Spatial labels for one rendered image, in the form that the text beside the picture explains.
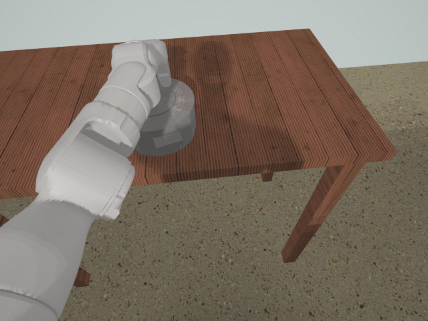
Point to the robot left upper arm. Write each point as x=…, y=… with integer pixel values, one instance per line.
x=41, y=247

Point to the left robot hand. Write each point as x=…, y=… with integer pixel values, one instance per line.
x=163, y=72

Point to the left robot forearm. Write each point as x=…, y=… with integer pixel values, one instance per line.
x=117, y=113

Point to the table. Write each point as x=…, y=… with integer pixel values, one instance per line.
x=265, y=102

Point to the pot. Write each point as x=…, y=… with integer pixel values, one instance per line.
x=169, y=142

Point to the lid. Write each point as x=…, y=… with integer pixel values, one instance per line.
x=175, y=106

